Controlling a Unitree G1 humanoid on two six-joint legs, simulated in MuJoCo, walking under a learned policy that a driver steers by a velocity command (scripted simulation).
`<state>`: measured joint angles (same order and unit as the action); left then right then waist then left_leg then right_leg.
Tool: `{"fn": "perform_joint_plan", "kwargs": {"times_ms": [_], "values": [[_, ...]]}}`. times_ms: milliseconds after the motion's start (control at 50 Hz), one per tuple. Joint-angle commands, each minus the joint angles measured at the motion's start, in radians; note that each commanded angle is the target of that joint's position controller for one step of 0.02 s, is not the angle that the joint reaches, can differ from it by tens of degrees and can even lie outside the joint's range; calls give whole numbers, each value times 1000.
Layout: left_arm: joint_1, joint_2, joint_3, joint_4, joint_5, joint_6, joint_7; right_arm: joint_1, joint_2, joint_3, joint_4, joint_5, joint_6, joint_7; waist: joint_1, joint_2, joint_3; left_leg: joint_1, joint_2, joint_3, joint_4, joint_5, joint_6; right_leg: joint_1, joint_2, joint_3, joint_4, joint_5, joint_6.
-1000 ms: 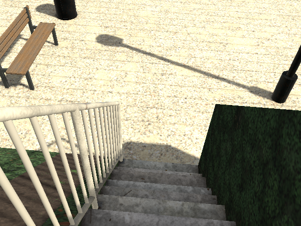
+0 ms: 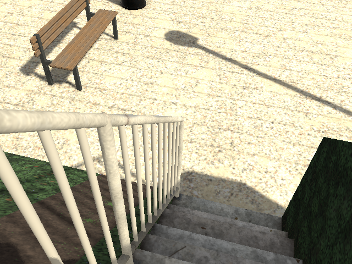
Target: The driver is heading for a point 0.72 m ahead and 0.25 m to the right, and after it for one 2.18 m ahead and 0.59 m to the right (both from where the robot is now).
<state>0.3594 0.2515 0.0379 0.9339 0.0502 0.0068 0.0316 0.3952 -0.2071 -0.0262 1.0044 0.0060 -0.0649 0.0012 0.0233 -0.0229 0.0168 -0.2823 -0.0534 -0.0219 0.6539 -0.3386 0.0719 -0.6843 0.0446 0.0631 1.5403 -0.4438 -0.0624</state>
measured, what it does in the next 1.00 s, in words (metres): goes down: right foot 0.24 m lower, then left foot 0.19 m lower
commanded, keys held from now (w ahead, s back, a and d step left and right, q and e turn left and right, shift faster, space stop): no key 0.24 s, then w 0.50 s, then w+e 0.26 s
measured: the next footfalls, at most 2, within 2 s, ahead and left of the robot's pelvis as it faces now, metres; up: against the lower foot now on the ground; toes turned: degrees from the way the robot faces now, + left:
right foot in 0.32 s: +0.22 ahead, -0.11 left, -0.24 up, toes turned -4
left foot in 0.92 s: +0.49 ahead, +0.05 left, -0.43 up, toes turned -2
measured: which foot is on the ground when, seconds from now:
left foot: down 0.00-0.32, up 0.34-0.90, down 0.92-1.00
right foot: up 0.00-0.30, down 0.32-0.92, up 0.94-1.00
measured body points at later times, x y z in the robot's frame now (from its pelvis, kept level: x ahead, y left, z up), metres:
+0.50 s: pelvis +0.19 -0.06 -0.23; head +0.19 -0.09 +0.21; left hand +0.16 +0.20 -0.37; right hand +0.23 -0.29 -0.40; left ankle +0.23 +0.10 -0.70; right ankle +0.18 -0.11 -0.96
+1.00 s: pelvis +0.42 -0.04 -0.41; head +0.42 -0.03 +0.04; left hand +0.31 +0.18 -0.57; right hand +0.54 -0.28 -0.54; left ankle +0.45 +0.05 -1.16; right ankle +0.26 -0.14 -0.90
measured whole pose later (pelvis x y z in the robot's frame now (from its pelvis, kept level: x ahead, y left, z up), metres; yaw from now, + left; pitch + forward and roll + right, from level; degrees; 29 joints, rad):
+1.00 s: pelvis +0.42 -0.04 -0.41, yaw -5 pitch +0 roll -2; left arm 0.55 0.17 0.01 1.05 0.04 -0.01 0.02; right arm 0.17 -0.19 -0.04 0.93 0.02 -0.05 0.03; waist 0.12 0.01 -0.01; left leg -0.24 0.03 0.02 0.45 -0.26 0.01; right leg -0.45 0.13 -0.02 1.77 -0.85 -0.15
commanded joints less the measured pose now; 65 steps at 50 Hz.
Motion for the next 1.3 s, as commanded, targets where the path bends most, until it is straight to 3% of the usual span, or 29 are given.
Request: {"fn": "perform_joint_plan", "kwargs": {"times_ms": [20,80,140,200,260,300,320,340,360,380,420,460,520,600,700,780,820,900,940,960,1000,1020,1040,1060,1080,1120,1140,1220,1300], "values": [[145,-46,-16,10,25,17,-5,15,-112,10,1,-3,-48,-18,100,140,-8,-283,276,-230,-67,535,150,165,-27,-6,-254,556,42],[-102,68,12,-77,6,21,-4,25,-68,28,-14,-18,-26,-43,11,87,18,-199,218,-308,43,63,140,-118,-7,93,-467,791,25],[-189,4,-18,-125,7,12,-30,-20,-59,49,-33,-9,0,-68,13,41,25,-368,167,-281,114,-275,122,110,0,44,-731,997,43],[-172,-28,-37,-118,-43,-10,-49,6,-81,37,-33,-22,29,-76,-37,105,85,-382,130,-202,213,-272,112,312,-46,-25,-993,1078,52],[-108,8,-18,-78,-32,-18,-68,63,-76,45,-9,-42,67,-89,-101,153,75,-352,164,-250,432,-70,134,444,-119,-17,-1059,1063,21],[87,50,0,-10,-65,-25,-57,60,-119,26,-9,-44,96,-93,-53,49,69,-293,86,-149,615,60,126,618,-147,-105,-1408,1009,21],[253,84,15,48,-36,-27,-52,99,-116,9,-14,-28,71,-83,-10,-18,45,-426,19,-96,911,70,100,836,-162,-82,-1369,1137,-16],[375,149,23,76,-33,-31,-60,149,-66,1,-20,7,60,-67,7,-218,-69,-691,-121,23,1373,-592,43,1099,-362,80,-1138,1744,-94],[312,140,11,51,-61,-34,-71,179,-65,9,-35,19,53,-67,-36,-227,-136,-960,-74,50,1525,-701,54,1282,-397,37,-846,1735,-97],[329,129,21,47,-90,-29,-72,88,-84,11,-52,11,50,-69,25,-200,-199,-1050,-46,23,1624,-596,71,1251,-385,51,-852,1480,-147],[329,150,25,59,-63,-24,-44,-1,-62,13,-74,-7,57,-59,24,-117,-200,-1046,-24,-32,1630,-356,60,1004,-430,152,-946,951,-239],[256,56,-22,71,-29,-42,-27,-167,-20,12,-101,-44,88,-64,1,-44,-6,-1086,-14,-119,1334,24,-25,629,-365,214,-1022,281,-196],[50,-56,-85,26,-47,-75,-22,-231,71,41,-147,-62,100,-28,-124,0,113,-637,-17,17,785,415,-99,25,-214,92,-1103,241,-93],[115,74,-40,76,-95,-109,-21,-148,-38,6,-79,-44,78,-25,-104,-100,57,-600,39,-15,456,747,-60,327,-179,122,-992,264,-74],[255,11,-42,90,-35,-65,13,-419,2,-1,-153,-52,41,11,42,-20,129,-554,81,-32,97,918,-40,398,-200,231,-874,-4,-140],[311,-25,-49,108,-14,-39,14,-452,22,-2,-177,-6,38,23,122,-14,200,-403,76,8,-183,762,-38,403,-142,228,-774,241,-149],[302,0,-40,98,-8,-23,7,-422,7,-2,-173,-9,40,21,149,1,194,-271,102,6,-283,711,-24,382,-140,261,-711,360,-168],[168,75,-18,84,-6,-30,-13,-64,-96,-35,-59,-4,24,-5,1,-10,35,122,144,-9,-334,671,13,342,-112,270,-321,664,-179],[280,76,4,117,-9,-29,-30,71,-135,-57,5,-13,33,5,-14,264,-28,655,222,-15,-276,875,25,-72,46,67,127,-130,-112],[308,41,4,93,-22,-22,-23,174,-107,-42,-2,-7,44,27,-44,212,-191,948,390,-121,69,1029,86,-356,68,34,390,-494,-93],[213,28,8,62,-7,-9,-3,211,-111,-36,13,35,19,46,-75,176,-149,735,390,-135,58,719,105,-499,-20,-43,384,-353,-98],[150,11,0,11,-3,-3,-5,255,-207,-66,44,29,5,28,-92,337,-137,558,514,-404,-71,234,240,-532,-38,-33,392,-282,-71],[67,54,13,7,8,7,-6,179,-87,-32,23,10,1,28,-54,149,16,311,439,-293,-132,18,194,-503,-86,34,142,5,-52],[-21,23,10,-16,29,17,-3,135,-51,-12,18,6,-13,18,-54,147,90,169,433,-277,-86,104,159,-497,-82,63,83,127,-27],[-11,-17,13,-13,-9,12,-9,25,32,26,-3,-15,-20,8,30,68,148,-175,374,-125,-86,278,119,-248,-65,69,-213,376,27],[189,-50,15,95,25,26,-5,-33,-136,-11,-35,-32,-30,-4,115,116,22,-364,370,-73,-34,501,114,134,-3,-55,-194,551,31],[142,-14,35,72,21,17,-18,-64,-89,-8,-29,-10,-52,-13,123,108,16,-276,316,-29,54,322,67,46,-27,22,-328,787,14],[-95,-54,0,-4,-16,-14,-65,-103,-112,-8,-38,12,-63,-41,75,103,74,-446,258,79,156,-277,-7,342,-1,-48,-720,1211,16],[-137,3,2,-36,-19,-10,-44,46,-86,-7,20,-8,-22,-65,-46,119,178,-278,297,111,465,8,23,323,-65,-82,-906,1146,-37]]}}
